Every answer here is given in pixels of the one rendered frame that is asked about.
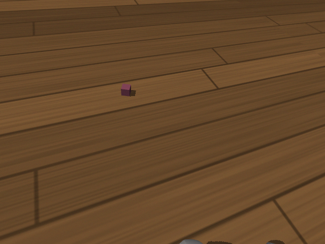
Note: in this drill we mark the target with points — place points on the cube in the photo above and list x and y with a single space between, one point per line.
126 89

